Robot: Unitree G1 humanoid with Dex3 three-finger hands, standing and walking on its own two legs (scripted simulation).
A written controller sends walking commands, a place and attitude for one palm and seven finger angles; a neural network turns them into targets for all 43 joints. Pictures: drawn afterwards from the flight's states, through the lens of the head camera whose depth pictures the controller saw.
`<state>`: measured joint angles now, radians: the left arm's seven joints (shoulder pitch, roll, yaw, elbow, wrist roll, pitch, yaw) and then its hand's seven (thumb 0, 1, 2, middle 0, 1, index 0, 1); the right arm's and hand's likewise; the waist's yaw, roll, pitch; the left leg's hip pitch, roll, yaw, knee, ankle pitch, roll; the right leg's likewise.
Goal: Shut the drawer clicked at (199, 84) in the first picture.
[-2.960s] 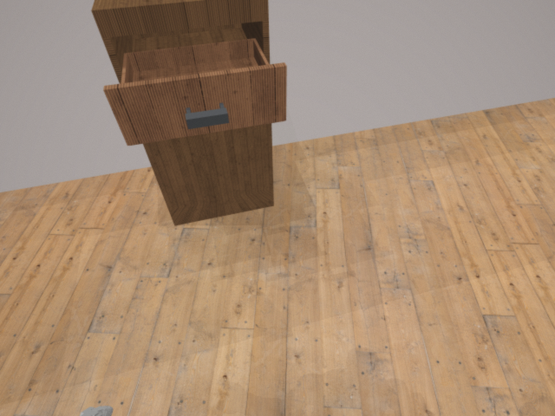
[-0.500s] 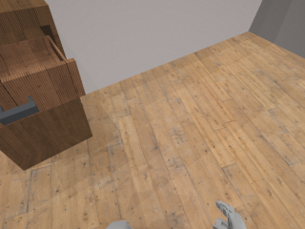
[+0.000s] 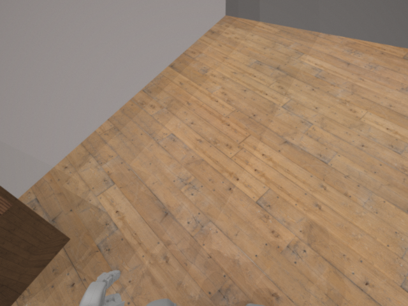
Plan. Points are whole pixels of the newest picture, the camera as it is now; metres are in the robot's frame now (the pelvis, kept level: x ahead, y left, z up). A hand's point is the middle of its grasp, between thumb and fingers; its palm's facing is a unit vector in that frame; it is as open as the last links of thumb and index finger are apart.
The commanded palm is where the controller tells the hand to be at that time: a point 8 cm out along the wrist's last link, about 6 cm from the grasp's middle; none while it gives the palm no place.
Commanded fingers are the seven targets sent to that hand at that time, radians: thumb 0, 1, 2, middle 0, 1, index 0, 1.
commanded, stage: turn to face it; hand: left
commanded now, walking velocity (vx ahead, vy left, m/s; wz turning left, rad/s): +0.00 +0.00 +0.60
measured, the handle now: out of the picture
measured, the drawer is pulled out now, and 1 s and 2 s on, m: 0.29 0.29 0.29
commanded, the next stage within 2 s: take the last steps up to it in 1.62 s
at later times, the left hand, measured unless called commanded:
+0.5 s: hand out of the picture +0.02 +0.22 -0.15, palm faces +0.29 -0.92 -0.25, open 7.4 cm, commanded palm none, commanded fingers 0.00 0.90 0.90 -0.20 -0.30 -0.20 -0.30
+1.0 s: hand out of the picture -0.12 +0.20 -0.18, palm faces +0.60 -0.77 -0.22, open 7.4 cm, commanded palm none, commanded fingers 0.00 0.90 0.90 -0.20 -0.30 -0.20 -0.30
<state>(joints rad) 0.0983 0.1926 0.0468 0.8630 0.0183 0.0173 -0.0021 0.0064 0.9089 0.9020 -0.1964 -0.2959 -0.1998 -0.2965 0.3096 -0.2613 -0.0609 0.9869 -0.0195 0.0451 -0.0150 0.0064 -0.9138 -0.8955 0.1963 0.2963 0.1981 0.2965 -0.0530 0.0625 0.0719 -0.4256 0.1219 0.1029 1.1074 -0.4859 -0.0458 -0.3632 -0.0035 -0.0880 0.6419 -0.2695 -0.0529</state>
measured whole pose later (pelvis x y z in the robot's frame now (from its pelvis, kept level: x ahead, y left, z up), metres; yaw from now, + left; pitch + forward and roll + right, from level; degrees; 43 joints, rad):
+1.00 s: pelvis -0.03 +0.00 +0.00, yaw +34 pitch +0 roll +0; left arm 0.25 0.26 0.06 0.91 0.02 0.06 0.01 0.01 0.90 0.90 -0.20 -0.30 -0.20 -0.30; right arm 0.09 -0.25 -0.06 0.86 -0.01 0.02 0.03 0.00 -0.91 -0.90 0.20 0.30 0.20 0.30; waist 0.04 -0.07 0.09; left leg -0.32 0.00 0.08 0.67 -0.33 0.04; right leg -0.37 -0.17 -0.13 0.93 -0.53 0.08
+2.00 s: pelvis -0.06 +0.01 +0.02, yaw +57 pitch -2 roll -1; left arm 0.34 0.25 0.05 1.06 0.03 0.04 -0.02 0.01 0.91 0.90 -0.20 -0.30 -0.20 -0.30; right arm 0.25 -0.16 -0.02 1.00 -0.02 -0.03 -0.01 0.00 -0.92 -0.89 0.20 0.30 0.20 0.30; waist 0.03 -0.04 0.02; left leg -0.11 0.00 0.04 0.39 -0.25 0.05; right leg -0.45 -0.07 -0.06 1.03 -0.34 0.03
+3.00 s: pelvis +0.13 +0.22 +0.02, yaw +57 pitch -1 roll -1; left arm 0.32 0.15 0.04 1.10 0.02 0.01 0.02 0.01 0.91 0.90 -0.20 -0.30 -0.20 -0.30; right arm 0.18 -0.15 -0.04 1.04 -0.01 -0.05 -0.04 -0.03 -0.96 -0.89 0.20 0.30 0.20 0.30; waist 0.03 -0.05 0.05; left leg -0.23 0.01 0.15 0.44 -0.19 0.07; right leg -0.42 -0.08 -0.03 0.97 -0.36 0.02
